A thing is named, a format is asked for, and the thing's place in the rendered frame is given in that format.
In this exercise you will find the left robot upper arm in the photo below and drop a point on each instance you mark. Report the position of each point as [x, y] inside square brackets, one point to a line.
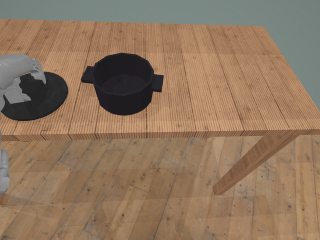
[4, 171]

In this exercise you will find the lid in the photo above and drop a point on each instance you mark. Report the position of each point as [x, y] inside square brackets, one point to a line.
[51, 97]

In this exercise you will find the robot left forearm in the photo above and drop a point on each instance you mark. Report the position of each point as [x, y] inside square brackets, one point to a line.
[6, 80]

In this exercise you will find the robot left hand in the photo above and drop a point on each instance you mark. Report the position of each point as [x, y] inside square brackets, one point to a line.
[21, 64]

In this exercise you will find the knob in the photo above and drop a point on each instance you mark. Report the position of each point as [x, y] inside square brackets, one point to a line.
[31, 87]

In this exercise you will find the table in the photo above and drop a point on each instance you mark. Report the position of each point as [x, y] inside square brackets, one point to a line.
[219, 81]

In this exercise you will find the pot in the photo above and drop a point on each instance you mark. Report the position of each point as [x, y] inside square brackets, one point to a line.
[124, 83]

